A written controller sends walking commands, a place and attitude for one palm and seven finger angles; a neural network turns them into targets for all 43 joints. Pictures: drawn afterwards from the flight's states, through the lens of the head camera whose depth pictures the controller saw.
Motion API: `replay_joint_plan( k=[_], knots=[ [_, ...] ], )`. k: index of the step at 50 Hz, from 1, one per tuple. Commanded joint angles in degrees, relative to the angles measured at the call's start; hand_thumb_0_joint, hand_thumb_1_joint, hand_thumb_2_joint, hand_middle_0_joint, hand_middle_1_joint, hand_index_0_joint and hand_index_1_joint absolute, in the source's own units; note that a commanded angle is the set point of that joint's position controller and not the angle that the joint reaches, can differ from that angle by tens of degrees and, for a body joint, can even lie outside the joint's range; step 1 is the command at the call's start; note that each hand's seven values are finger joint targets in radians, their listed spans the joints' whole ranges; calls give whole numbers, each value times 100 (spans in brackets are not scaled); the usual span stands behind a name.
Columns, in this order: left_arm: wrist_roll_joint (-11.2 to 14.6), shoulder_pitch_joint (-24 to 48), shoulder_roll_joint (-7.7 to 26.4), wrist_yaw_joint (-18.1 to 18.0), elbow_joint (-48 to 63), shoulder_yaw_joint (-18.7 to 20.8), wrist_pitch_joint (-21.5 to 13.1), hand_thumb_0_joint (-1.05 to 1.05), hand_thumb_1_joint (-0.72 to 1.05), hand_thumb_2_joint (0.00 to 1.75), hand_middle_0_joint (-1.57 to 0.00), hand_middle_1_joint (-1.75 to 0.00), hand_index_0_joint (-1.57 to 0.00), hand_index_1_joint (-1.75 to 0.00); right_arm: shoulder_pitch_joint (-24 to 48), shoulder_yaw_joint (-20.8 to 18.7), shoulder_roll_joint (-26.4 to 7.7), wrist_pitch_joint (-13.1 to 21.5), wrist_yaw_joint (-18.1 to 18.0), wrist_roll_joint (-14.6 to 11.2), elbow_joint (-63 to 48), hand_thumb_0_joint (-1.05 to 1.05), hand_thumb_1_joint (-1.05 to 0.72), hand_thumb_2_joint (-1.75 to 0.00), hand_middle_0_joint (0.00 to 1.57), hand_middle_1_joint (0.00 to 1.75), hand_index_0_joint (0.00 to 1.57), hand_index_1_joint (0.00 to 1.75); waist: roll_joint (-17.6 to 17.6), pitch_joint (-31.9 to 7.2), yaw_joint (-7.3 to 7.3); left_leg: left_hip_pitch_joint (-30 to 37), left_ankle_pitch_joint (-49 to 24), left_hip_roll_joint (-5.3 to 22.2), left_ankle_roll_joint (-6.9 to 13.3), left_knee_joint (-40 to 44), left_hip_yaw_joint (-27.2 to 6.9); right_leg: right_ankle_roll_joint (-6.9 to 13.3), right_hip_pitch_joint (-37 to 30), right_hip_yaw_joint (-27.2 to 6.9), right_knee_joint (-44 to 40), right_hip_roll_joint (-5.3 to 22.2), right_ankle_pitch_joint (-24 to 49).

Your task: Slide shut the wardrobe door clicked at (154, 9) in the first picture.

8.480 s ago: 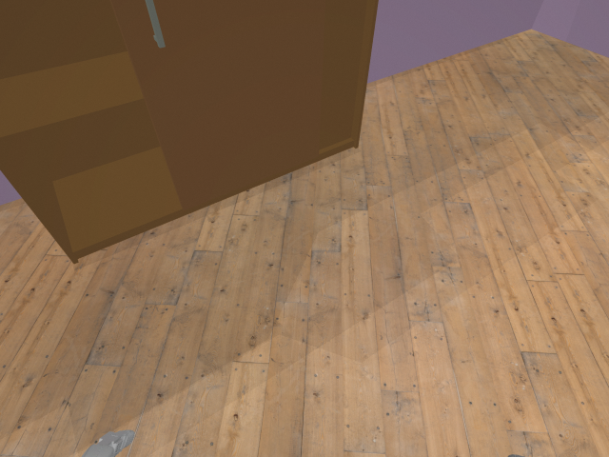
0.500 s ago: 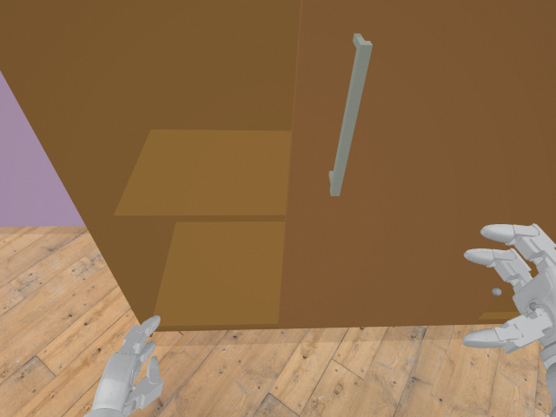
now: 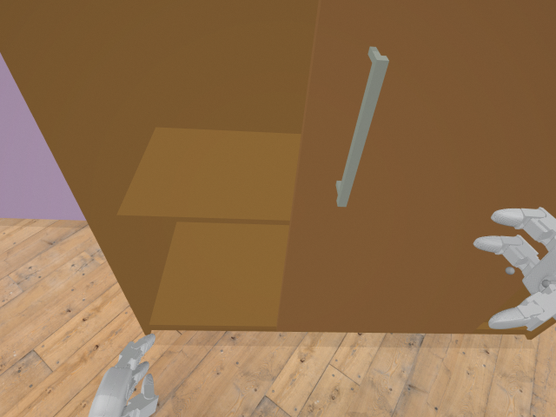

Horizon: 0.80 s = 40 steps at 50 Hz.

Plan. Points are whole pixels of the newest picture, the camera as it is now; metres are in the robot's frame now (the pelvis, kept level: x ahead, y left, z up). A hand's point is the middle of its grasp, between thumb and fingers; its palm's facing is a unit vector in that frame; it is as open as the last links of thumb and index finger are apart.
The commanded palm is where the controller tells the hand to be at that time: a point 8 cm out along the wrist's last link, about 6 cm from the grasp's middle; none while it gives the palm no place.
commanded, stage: raise the hand with hooked fingers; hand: right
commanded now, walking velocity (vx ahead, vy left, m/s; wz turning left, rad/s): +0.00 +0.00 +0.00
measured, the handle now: (355, 137) +0.54 -0.12 +0.15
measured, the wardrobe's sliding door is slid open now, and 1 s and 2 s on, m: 0.46 0.46 0.46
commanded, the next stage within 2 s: move the hooked fingers beside the handle in 0.30 s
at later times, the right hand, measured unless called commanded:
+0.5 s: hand (508, 269) +0.27 -0.27 +0.15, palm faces +0.07 +1.00 -0.05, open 13.9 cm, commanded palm +0.26 -0.31 +0.14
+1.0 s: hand (456, 226) +0.35 -0.24 +0.13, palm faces +0.03 +1.00 -0.04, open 13.9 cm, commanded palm +0.33 -0.28 +0.14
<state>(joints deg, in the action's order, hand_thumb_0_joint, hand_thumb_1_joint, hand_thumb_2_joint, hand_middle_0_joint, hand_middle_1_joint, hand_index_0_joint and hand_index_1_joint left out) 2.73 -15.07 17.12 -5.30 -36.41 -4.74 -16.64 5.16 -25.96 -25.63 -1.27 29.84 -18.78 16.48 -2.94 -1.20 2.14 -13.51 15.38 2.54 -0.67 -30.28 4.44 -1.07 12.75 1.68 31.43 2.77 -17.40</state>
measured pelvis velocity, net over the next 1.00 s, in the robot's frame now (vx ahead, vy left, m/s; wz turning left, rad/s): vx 0.00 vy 0.00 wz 0.02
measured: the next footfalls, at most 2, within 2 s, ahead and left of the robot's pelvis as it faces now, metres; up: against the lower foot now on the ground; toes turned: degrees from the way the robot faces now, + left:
none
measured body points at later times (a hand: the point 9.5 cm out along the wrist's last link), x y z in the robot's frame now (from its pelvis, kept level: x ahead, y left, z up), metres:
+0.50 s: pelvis +0.00 +0.01 +0.00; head -0.02 +0.03 +0.45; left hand +0.18 +0.24 -0.07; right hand +0.26 -0.32 +0.15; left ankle +0.01 +0.13 -0.73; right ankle -0.01 -0.13 -0.73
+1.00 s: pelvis +0.00 +0.00 +0.00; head +0.01 +0.02 +0.45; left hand +0.13 +0.26 -0.09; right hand +0.35 -0.29 +0.14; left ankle +0.01 +0.13 -0.73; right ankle -0.01 -0.13 -0.73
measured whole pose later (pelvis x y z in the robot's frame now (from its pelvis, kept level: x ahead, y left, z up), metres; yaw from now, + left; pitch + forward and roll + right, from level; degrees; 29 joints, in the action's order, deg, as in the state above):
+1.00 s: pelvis +0.00 +0.00 +0.00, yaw +1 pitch +1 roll +0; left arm 2.8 -17.1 17.2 -5.7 -38.4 -2.8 -15.4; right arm 19.6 -23.1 -23.4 3.5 22.6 -13.4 30.6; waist -2.1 -0.9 -0.6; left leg -16.6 14.9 2.2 -0.4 -30.5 3.4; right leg -1.3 14.8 2.5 30.6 3.0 -16.7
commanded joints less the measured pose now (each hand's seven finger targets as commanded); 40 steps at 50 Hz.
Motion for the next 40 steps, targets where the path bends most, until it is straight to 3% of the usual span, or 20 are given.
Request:
replay_joint_plan(
  k=[1,7,8,11,14,17,20,23,27,32,34,37,40],
  knots=[
    [-53,682,647,-21,1021,331,-357,0,90,90,-20,-30,-20,-30,1377,-925,-1754,546,-191,-206,-1701,0,50,-30,30,120,30,120,-114,-1176,147,532,-1518,-312,212,360,-65,220,-335,-130,-429,-326,1406],
    [-43,642,624,-78,897,347,-373,0,90,90,-20,-30,-20,-30,1535,-711,-1491,681,-359,-88,-1580,0,50,-30,30,120,30,120,-328,-837,15,454,-1461,-283,192,479,-72,229,-349,-81,-551,-299,1281],
    [-26,651,619,-93,886,354,-383,0,90,90,-20,-30,-20,-30,1564,-617,-1420,670,-329,-67,-1584,0,50,-30,30,120,30,120,-512,-867,14,459,-1459,-272,197,486,-87,224,-403,-60,-558,-309,1271],
    [-19,658,629,-117,865,335,-375,0,90,90,-20,-30,-20,-30,1508,-428,-1279,557,-219,-67,-1383,0,50,-30,30,120,30,120,-221,-721,-11,431,-1458,-300,186,530,-73,228,-350,-65,-572,-305,1219],
    [-5,665,652,-132,870,351,-370,0,90,90,-20,-30,-20,-30,1431,-491,-1341,479,-142,-91,-1283,0,50,-30,30,120,30,120,-151,-836,20,455,-1504,-277,174,506,-64,237,-369,-72,-580,-313,1241],
    [-16,683,652,-106,881,342,-343,0,90,90,-20,-30,-20,-30,1337,-672,-1453,469,-115,-172,-1185,0,50,-30,30,120,30,120,132,-884,50,518,-1601,-279,161,500,-59,245,-298,-85,-562,-326,1294],
    [-9,720,630,-101,902,346,-339,0,90,90,-20,-30,-20,-30,1399,-683,-1422,533,-156,-177,-1215,0,50,-30,30,120,30,120,50,-882,53,460,-1476,-273,161,496,-58,234,-313,-85,-573,-320,1220],
    [11,737,596,-136,826,315,-353,0,90,90,-20,-30,-20,-30,2159,-210,-1125,636,-253,-94,-1258,0,50,-30,30,120,30,120,-134,-684,-129,183,-1019,-286,147,602,-100,218,-359,-103,-622,-306,843],
    [20,653,646,-223,686,319,-365,0,90,90,-20,-30,-20,-30,2786,-52,-1212,700,-371,69,-884,0,50,-30,30,120,30,120,-49,-577,-264,-11,-481,-265,131,710,-157,238,-288,-160,-654,-289,429],
    [0,633,640,-236,676,327,-374,0,90,90,-20,-30,-20,-30,2984,-206,-1407,802,-462,185,-553,0,50,-30,30,120,30,120,-201,-1210,-143,317,-872,-203,170,539,-173,236,-378,-156,-587,-290,786],
    [-4,583,656,-227,641,348,-354,0,90,90,-20,-30,-20,-30,3069,-355,-1545,826,-473,181,-316,0,50,-30,30,120,30,120,-130,-1279,-129,406,-1112,-190,162,496,-172,231,-315,-129,-547,-292,946],
    [-5,533,648,-166,675,372,-323,0,90,90,-20,-30,-20,-30,2775,-326,-1398,800,-479,166,-26,0,50,-30,30,120,30,120,-25,-1239,-69,436,-1388,-189,166,425,-140,228,-211,-88,-530,-273,1158],
    [14,475,673,-118,692,399,-283,0,90,90,-20,-30,-20,-30,2928,-74,-1175,747,-520,215,173,0,50,-30,30,120,30,120,142,-982,-142,213,-1330,-190,156,418,-136,226,-76,-85,-552,-252,1076]
  ],
)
